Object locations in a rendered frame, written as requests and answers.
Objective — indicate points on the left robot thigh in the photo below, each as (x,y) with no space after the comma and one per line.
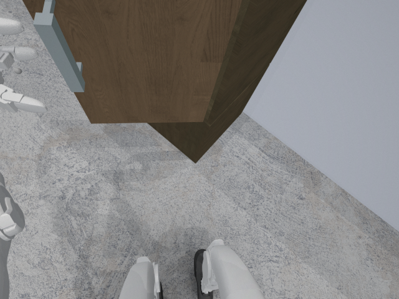
(142,281)

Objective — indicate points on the left robot upper arm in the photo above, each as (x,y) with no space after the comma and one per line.
(12,222)

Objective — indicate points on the right robot foot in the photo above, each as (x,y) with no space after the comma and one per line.
(198,261)

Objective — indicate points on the left robot hand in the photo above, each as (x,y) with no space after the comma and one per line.
(9,99)

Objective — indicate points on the cupboard door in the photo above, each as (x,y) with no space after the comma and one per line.
(145,61)

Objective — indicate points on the handle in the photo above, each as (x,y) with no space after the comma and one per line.
(49,30)

